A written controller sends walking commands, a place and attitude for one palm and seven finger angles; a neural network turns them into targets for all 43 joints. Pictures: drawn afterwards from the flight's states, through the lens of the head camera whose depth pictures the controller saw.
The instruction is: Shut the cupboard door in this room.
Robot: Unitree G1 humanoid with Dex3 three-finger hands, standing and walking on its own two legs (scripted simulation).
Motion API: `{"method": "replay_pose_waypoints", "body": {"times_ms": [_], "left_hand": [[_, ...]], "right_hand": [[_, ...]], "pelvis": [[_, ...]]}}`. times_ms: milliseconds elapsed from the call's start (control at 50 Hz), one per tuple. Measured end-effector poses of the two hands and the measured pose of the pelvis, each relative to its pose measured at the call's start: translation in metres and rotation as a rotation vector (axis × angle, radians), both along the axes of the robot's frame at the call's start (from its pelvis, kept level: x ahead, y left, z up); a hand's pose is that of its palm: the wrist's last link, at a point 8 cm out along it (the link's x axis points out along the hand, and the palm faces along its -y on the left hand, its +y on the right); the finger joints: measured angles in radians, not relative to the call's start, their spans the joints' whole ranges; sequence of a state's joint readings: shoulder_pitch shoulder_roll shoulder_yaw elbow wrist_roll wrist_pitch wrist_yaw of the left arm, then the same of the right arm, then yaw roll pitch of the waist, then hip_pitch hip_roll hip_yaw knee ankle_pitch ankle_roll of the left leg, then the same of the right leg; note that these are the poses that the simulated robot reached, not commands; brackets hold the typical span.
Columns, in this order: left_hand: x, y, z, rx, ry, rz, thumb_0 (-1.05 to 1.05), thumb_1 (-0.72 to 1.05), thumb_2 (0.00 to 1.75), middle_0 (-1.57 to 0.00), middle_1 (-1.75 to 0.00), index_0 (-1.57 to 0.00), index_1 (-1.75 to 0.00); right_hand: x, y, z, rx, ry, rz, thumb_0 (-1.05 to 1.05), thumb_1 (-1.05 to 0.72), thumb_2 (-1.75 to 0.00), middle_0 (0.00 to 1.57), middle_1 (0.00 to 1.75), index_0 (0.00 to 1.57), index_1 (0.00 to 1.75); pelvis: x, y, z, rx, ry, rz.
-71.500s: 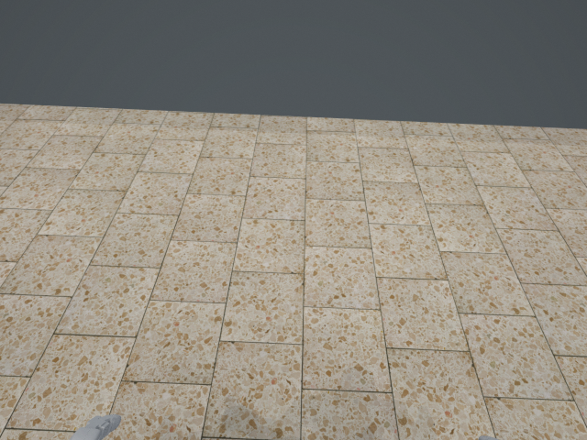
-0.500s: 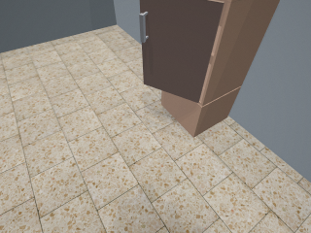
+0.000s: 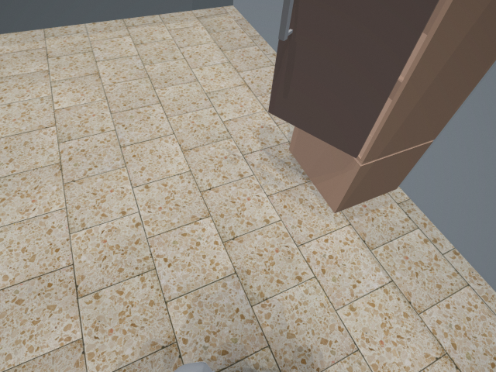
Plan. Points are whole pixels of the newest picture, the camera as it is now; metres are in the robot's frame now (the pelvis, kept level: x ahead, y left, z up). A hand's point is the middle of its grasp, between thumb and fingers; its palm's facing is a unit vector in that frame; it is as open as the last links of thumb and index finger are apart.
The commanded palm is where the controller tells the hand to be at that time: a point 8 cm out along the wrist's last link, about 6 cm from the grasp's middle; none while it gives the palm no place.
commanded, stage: walk to a spot facing it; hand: left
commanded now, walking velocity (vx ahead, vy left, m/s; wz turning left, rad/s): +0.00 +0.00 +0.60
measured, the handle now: (290, 13) +1.08 -0.10 +0.06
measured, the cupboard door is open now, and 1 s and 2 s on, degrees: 29 29 29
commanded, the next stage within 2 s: turn to face it in 1.18 s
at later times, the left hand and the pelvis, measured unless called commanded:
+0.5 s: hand out of the picture +0.11 +0.20 -0.13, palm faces +0.25 -0.93 -0.28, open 7.3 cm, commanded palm none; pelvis +0.05 -0.04 +0.01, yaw +17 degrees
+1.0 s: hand out of the picture +0.02 +0.15 -0.17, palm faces +0.66 -0.73 -0.19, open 7.4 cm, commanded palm none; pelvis +0.21 +0.07 -0.01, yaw +38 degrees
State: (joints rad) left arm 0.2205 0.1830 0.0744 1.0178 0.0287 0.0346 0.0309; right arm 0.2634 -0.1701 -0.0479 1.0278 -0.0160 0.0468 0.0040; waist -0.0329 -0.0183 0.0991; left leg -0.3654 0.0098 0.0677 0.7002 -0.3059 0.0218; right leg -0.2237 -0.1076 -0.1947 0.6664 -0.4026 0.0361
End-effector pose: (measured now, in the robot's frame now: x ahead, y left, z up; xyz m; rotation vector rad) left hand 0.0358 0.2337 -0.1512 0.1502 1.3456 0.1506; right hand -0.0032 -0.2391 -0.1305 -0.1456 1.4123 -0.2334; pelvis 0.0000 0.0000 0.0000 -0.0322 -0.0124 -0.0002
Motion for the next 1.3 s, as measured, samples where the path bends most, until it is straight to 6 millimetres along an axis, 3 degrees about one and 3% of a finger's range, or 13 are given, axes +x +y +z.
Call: {"method": "replay_pose_waypoints", "body": {"times_ms": [60,240,440,500,600,680,760,860,920,980,1020,1180,1300], "left_hand": [[0.004,0.012,0.002,0.007,-0.004,0.021,0.01,0.91,0.90,-0.20,-0.30,-0.20,-0.30],[0.030,0.034,0.038,0.043,-0.121,0.064,0.01,0.91,0.90,-0.20,-0.30,-0.20,-0.30],[0.060,0.015,0.058,0.090,-0.217,0.129,0.01,0.91,0.90,-0.20,-0.30,-0.20,-0.30],[0.055,0.004,0.056,0.125,-0.240,0.180,0.01,0.91,0.90,-0.20,-0.30,-0.20,-0.30],[0.020,-0.019,0.060,0.115,-0.131,0.314,0.01,0.91,0.90,-0.20,-0.30,-0.20,-0.30],[-0.007,-0.040,0.057,0.081,-0.034,0.416,0.01,0.91,0.90,-0.20,-0.30,-0.20,-0.30],[-0.032,-0.061,0.049,0.038,0.057,0.533,0.01,0.91,0.90,-0.20,-0.30,-0.20,-0.30],[-0.059,-0.083,0.038,-0.042,0.195,0.669,0.01,0.91,0.90,-0.20,-0.30,-0.20,-0.30],[-0.066,-0.082,0.029,-0.093,0.272,0.727,0.01,0.91,0.90,-0.20,-0.30,-0.20,-0.30],[-0.059,-0.059,0.017,-0.122,0.299,0.762,0.01,0.91,0.90,-0.20,-0.30,-0.20,-0.30],[-0.037,-0.030,0.013,-0.101,0.253,0.770,0.01,0.91,0.90,-0.20,-0.30,-0.20,-0.30],[0.102,0.112,0.027,0.030,-0.117,0.729,0.01,0.91,0.90,-0.20,-0.30,-0.20,-0.30],[0.191,0.181,0.038,0.068,-0.262,0.694,0.01,0.91,0.90,-0.20,-0.30,-0.20,-0.30]], "right_hand": [[0.016,0.002,0.006,-0.026,-0.031,0.049,0.01,-0.91,-0.90,0.20,0.30,0.20,0.30],[0.054,-0.002,0.028,-0.040,-0.072,0.160,0.00,-0.90,-0.90,0.20,0.30,0.21,0.30],[0.099,-0.036,0.018,-0.006,-0.040,0.257,0.00,-0.90,-0.90,0.20,0.30,0.21,0.30],[0.126,-0.049,0.004,0.004,-0.027,0.298,0.01,-0.90,-0.90,0.20,0.30,0.21,0.30],[0.196,-0.044,0.010,0.027,-0.065,0.400,0.01,-0.91,-0.90,0.20,0.30,0.20,0.30],[0.258,-0.021,0.015,0.049,-0.112,0.488,0.01,-0.91,-0.90,0.20,0.30,0.20,0.30],[0.321,0.021,0.014,0.065,-0.134,0.606,0.01,-0.91,-0.90,0.19,0.30,0.20,0.30],[0.404,0.105,0.011,0.098,-0.205,0.776,0.01,-0.91,-0.90,0.19,0.30,0.20,0.30],[0.449,0.164,0.009,0.119,-0.291,0.861,0.01,-0.91,-0.90,0.19,0.30,0.20,0.30],[0.477,0.206,0.009,0.122,-0.370,0.905,0.01,-0.91,-0.90,0.20,0.30,0.20,0.30],[0.484,0.219,0.014,0.109,-0.367,0.914,0.00,-0.91,-0.90,0.20,0.30,0.20,0.30],[0.475,0.234,0.033,0.044,-0.223,0.877,0.00,-0.91,-0.90,0.20,0.30,0.21,0.30],[0.462,0.230,0.031,0.007,-0.077,0.799,0.00,-0.90,-0.90,0.20,0.30,0.21,0.30]], "pelvis": [[-0.003,0.006,0.002,0.004,0.011,0.016],[0.004,0.006,0.024,-0.005,0.063,0.115],[0.037,-0.026,0.023,0.008,0.070,0.249],[0.054,-0.039,0.014,0.030,0.067,0.290],[0.083,-0.040,0.024,0.045,0.055,0.374],[0.109,-0.034,0.027,0.050,0.058,0.446],[0.134,-0.021,0.023,0.044,0.055,0.519],[0.165,0.008,0.012,0.032,0.058,0.588],[0.184,0.036,-0.001,0.026,0.058,0.624],[0.200,0.064,-0.011,0.009,0.049,0.661],[0.210,0.078,-0.006,0.010,0.040,0.669],[0.258,0.129,0.020,-0.008,0.019,0.728],[0.301,0.164,0.023,-0.010,0.018,0.762]]}}
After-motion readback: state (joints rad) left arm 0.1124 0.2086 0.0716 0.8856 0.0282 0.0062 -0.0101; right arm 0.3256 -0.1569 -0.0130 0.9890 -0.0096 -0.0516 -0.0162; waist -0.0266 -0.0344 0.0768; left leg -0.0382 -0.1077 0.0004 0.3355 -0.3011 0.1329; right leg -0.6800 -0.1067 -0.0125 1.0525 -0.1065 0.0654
